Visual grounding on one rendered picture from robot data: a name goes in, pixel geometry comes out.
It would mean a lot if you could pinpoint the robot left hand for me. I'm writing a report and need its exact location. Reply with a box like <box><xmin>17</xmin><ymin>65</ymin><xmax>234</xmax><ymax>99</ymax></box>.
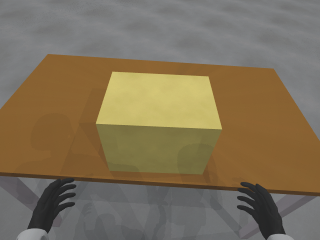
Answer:
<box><xmin>27</xmin><ymin>178</ymin><xmax>76</xmax><ymax>234</ymax></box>

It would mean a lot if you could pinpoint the robot right hand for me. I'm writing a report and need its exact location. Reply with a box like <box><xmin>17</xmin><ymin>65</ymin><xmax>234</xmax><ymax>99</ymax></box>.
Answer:
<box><xmin>237</xmin><ymin>182</ymin><xmax>286</xmax><ymax>240</ymax></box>

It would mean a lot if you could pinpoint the carton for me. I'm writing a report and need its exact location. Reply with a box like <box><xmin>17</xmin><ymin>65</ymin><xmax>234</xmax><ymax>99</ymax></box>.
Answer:
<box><xmin>96</xmin><ymin>71</ymin><xmax>222</xmax><ymax>175</ymax></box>

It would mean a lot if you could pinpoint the robot left forearm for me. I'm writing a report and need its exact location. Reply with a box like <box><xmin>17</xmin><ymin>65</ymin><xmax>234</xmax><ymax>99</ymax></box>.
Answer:
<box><xmin>16</xmin><ymin>228</ymin><xmax>49</xmax><ymax>240</ymax></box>

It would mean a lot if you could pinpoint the table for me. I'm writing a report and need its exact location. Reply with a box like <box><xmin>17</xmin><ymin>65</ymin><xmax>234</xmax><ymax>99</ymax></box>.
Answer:
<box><xmin>0</xmin><ymin>54</ymin><xmax>320</xmax><ymax>239</ymax></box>

